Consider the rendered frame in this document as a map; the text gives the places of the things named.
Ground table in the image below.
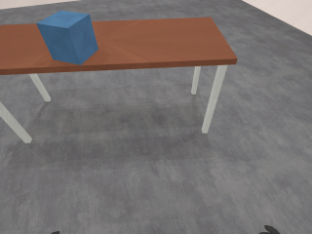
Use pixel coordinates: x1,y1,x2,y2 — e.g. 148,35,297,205
0,17,238,143

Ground carton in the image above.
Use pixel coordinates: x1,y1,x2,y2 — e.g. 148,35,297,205
36,10,98,65

